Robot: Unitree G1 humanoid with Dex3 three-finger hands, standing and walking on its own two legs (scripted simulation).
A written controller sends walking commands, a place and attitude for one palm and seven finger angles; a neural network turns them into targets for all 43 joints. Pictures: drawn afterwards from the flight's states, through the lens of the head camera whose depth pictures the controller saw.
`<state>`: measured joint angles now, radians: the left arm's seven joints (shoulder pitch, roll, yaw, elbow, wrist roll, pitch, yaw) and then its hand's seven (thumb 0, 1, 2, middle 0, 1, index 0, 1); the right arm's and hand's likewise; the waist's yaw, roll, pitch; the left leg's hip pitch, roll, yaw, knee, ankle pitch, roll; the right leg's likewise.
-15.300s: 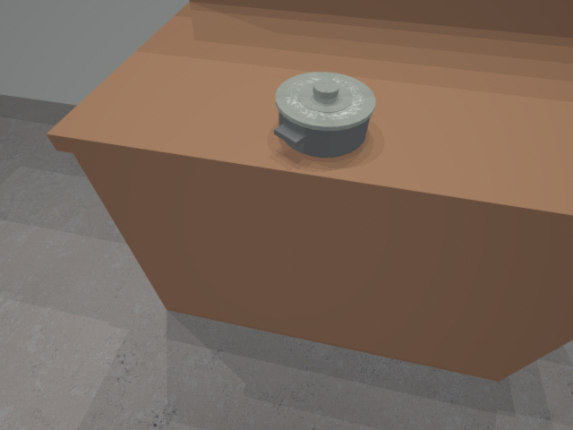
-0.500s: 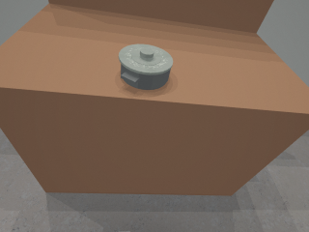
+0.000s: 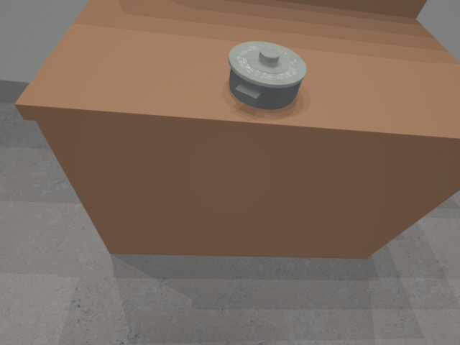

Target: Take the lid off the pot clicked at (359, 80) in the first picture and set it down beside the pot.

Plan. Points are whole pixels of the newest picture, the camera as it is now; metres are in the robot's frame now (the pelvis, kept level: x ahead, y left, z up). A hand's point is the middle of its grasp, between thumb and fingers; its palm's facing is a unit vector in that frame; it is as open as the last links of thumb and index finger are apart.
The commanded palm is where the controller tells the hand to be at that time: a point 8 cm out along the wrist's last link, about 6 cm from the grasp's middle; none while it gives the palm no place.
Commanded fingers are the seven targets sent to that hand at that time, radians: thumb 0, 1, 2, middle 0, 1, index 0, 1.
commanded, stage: look again from close up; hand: left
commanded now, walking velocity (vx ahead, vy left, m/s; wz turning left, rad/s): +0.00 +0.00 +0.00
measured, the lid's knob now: (269, 55) +0.67 -0.04 +0.16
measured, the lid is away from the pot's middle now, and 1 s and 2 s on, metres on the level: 0.00 0.00 0.00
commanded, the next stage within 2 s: shuffle to correct the standing spot in 0.52 s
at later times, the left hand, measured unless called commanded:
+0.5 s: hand out of the picture -0.01 +0.19 -0.16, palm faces +0.03 -0.98 -0.19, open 7.4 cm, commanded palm none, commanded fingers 0.00 0.90 0.90 -0.20 -0.30 -0.20 -0.30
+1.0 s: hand out of the picture -0.04 +0.11 -0.17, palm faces +0.14 -0.98 -0.13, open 7.4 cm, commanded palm none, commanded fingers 0.00 0.90 0.90 -0.20 -0.30 -0.20 -0.30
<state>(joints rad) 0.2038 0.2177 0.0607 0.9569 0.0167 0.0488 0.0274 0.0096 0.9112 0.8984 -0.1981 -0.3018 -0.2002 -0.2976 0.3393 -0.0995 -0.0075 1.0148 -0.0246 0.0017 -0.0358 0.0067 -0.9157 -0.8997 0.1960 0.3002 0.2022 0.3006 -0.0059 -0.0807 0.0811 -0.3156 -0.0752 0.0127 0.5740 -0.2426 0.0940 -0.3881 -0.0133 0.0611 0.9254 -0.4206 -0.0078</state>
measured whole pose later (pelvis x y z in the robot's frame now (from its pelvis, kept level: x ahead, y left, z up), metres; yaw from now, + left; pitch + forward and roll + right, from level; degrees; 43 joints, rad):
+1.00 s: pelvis +0.05 -0.03 +0.00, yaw +3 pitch +2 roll +0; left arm 0.48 0.10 0.04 1.10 0.03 -0.03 0.03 0.01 0.91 0.90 -0.20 -0.30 -0.20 -0.30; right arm 0.33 -0.12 -0.05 1.10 -0.02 0.00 -0.02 0.01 -0.91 -0.90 0.20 0.30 0.20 0.30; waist 0.01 -0.05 -0.01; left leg -0.45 0.00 0.05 0.92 -0.43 0.03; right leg -0.05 0.08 -0.05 0.38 -0.37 -0.10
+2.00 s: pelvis +0.29 -0.17 +0.01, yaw +4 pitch +1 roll -4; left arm 0.22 0.22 0.07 0.94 0.03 0.08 0.01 0.01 0.91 0.90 -0.20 -0.30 -0.20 -0.30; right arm 0.22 -0.13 -0.01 0.96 -0.03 -0.01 -0.06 0.00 -0.92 -0.90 0.20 0.30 0.21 0.30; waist 0.00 -0.05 0.07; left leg -0.27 0.07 0.12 0.52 -0.28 0.07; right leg -0.55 0.01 0.06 1.22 -0.37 0.05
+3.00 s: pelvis +0.13 -0.18 +0.01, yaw +4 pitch +2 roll -1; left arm 0.31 0.27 0.09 1.00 0.03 0.06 0.03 0.01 0.91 0.90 -0.20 -0.30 -0.20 -0.30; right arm 0.32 -0.16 -0.03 0.98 -0.03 0.03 -0.02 0.01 -0.91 -0.90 0.20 0.30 0.20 0.30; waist 0.02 -0.03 -0.03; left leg -0.22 -0.07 0.07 0.41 -0.24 0.11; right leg -0.54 0.00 0.01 1.12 -0.31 0.03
